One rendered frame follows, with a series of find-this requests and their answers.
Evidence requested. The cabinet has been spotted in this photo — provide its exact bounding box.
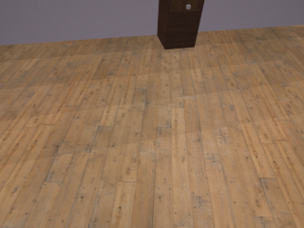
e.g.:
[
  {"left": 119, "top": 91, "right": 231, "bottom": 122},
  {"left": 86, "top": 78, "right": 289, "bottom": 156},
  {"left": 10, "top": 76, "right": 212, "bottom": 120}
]
[{"left": 157, "top": 0, "right": 204, "bottom": 49}]

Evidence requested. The drawer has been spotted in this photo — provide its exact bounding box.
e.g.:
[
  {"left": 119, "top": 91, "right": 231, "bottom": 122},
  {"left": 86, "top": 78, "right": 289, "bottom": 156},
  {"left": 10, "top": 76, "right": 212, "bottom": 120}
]
[{"left": 170, "top": 0, "right": 202, "bottom": 12}]

